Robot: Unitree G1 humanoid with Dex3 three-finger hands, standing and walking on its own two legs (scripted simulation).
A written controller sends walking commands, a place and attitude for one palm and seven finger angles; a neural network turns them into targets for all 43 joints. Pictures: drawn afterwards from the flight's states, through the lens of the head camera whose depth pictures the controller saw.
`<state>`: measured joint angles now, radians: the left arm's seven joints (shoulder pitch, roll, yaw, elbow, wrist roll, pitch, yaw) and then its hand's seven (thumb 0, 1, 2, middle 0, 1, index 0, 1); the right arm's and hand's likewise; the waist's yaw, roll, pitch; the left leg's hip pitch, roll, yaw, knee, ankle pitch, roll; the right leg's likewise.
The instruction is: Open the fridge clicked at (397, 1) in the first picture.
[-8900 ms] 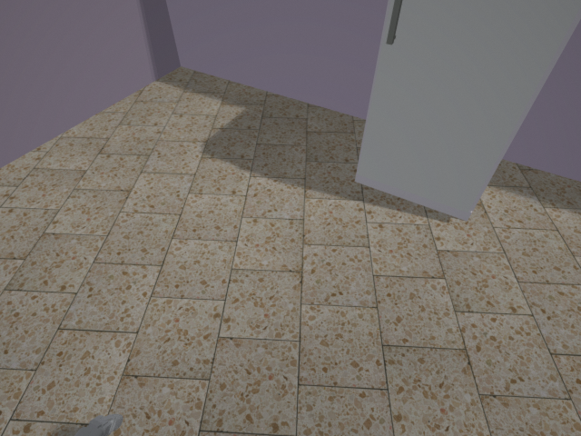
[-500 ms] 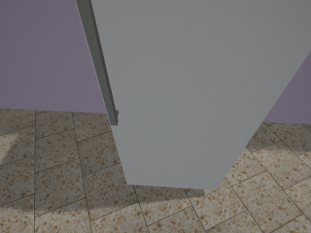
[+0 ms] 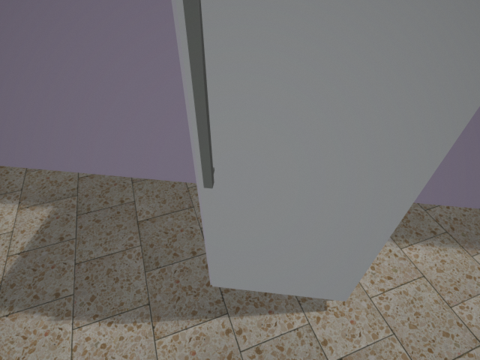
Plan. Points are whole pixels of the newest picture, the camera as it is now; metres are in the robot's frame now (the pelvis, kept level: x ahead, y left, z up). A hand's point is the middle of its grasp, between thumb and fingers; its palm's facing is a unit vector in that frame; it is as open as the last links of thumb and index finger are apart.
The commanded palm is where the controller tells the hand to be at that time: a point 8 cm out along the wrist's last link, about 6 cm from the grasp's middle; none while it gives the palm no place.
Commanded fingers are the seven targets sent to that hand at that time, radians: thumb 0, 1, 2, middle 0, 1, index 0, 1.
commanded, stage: come to a stop and stand still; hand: left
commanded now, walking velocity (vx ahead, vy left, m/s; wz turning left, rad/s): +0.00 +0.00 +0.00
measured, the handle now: (204, 104) +0.51 +0.10 +0.19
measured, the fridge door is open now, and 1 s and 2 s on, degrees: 0 0 0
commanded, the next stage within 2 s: none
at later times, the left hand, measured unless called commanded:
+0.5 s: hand out of the picture -0.05 +0.17 -0.18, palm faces +0.07 -0.99 -0.13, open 7.3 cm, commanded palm none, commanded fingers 0.00 0.90 0.90 -0.20 -0.30 -0.20 -0.30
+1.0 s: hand out of the picture -0.07 +0.22 -0.21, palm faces +0.04 -0.99 -0.15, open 7.3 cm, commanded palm none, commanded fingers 0.00 0.90 0.90 -0.20 -0.30 -0.20 -0.30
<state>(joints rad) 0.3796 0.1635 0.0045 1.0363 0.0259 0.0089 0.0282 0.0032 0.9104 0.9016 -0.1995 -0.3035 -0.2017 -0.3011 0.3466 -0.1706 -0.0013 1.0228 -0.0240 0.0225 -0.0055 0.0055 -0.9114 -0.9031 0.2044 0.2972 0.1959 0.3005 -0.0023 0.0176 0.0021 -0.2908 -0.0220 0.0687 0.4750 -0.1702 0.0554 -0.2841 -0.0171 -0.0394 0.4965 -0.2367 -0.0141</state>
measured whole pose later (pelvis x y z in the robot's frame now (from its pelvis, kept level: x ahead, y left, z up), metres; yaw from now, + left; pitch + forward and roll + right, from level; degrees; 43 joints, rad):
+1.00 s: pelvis -0.12 +0.05 -0.03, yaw -1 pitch -7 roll -1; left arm 0.28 0.18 0.07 1.03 0.03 0.06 0.04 0.01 0.91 0.90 -0.20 -0.30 -0.20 -0.30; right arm 0.42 -0.12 -0.02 1.07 -0.03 0.02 -0.03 0.00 -0.91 -0.90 0.20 0.30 0.19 0.30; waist -0.02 -0.09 0.00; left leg -0.32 -0.06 0.10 0.71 -0.28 0.10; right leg -0.58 0.01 0.09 1.08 -0.30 0.00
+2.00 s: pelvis -0.21 +0.08 +0.01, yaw +0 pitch +1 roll +0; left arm 0.27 0.18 0.06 0.99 0.03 0.03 -0.01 0.00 0.92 0.90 -0.20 -0.30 -0.20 -0.30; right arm 0.41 -0.04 0.01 1.08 -0.03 -0.03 -0.03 0.00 -0.91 -0.90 0.21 0.30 0.20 0.30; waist -0.01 -0.04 0.02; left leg -0.16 0.03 0.07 0.38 -0.23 -0.01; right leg -0.58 -0.07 -0.02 0.95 -0.21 0.00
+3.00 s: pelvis -0.16 +0.05 +0.01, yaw +1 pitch +0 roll +0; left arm 0.28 0.14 0.00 1.12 0.01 -0.01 0.03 0.01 0.93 0.90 -0.20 -0.30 -0.20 -0.30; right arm 0.33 -0.10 0.02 1.13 -0.01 -0.01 -0.03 0.00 -0.91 -0.90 0.20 0.30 0.19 0.30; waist 0.01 0.01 0.03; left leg -0.12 0.02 0.07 0.40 -0.27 -0.01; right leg -0.24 -0.03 -0.08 0.44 -0.19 -0.01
